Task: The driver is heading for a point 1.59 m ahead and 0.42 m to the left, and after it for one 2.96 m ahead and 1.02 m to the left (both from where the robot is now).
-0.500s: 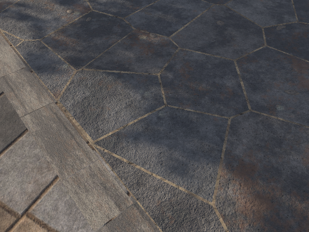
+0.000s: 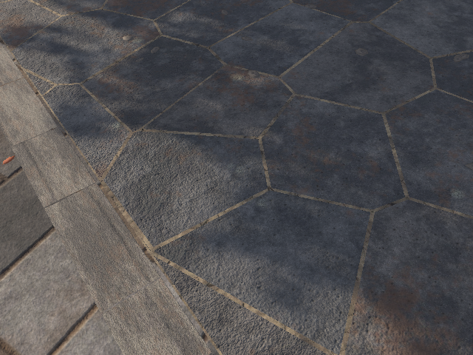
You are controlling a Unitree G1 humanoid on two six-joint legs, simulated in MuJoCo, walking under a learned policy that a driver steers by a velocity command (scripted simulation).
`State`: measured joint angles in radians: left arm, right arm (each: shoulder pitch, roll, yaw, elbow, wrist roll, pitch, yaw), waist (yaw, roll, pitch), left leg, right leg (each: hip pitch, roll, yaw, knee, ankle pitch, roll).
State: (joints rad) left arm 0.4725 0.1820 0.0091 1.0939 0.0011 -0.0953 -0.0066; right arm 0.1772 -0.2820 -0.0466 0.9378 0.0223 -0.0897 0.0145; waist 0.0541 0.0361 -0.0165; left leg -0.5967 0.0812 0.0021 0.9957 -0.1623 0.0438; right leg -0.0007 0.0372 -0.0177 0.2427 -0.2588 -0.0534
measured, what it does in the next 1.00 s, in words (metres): walks ahead, turning left: left foot, then right foot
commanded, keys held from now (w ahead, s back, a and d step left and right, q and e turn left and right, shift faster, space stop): w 0.40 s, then w+q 0.60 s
